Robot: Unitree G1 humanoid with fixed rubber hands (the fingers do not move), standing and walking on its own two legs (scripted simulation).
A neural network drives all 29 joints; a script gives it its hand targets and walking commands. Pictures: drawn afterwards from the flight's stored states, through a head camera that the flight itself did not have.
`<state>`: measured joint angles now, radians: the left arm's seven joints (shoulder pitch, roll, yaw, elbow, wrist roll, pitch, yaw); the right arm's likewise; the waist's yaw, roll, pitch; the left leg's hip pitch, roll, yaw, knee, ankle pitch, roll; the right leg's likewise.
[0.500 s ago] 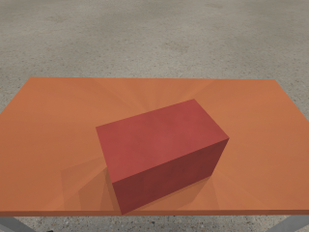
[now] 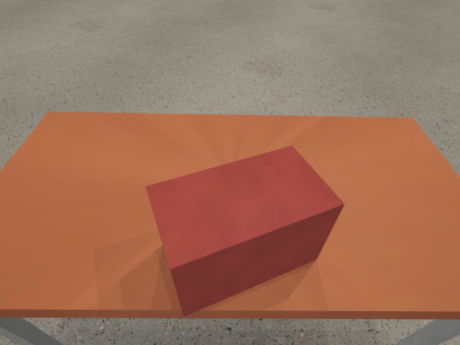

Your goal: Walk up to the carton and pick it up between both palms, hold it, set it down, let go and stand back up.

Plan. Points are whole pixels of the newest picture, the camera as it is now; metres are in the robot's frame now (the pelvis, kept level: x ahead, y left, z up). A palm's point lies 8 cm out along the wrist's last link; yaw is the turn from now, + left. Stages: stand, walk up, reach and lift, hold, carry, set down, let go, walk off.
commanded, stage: reach and lift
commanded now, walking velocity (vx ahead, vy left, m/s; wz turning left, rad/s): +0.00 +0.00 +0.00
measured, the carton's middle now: (240, 227) +0.36 -0.01 +0.01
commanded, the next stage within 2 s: none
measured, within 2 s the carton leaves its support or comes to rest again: neither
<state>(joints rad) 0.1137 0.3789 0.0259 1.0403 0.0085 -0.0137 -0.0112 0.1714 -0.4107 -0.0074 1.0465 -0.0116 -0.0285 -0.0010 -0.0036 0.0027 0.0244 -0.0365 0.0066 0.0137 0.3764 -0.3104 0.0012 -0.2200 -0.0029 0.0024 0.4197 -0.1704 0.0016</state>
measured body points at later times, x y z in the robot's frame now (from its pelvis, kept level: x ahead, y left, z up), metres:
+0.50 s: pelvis -0.02 -0.02 -0.01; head -0.01 -0.01 +0.44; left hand +0.15 +0.27 -0.06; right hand +0.14 -0.33 -0.07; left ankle -0.07 +0.12 -0.74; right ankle +0.04 -0.12 -0.74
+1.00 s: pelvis -0.02 -0.02 +0.00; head -0.03 -0.02 +0.45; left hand +0.15 +0.24 -0.03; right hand +0.16 -0.33 -0.02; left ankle -0.06 +0.12 -0.74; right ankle +0.03 -0.12 -0.74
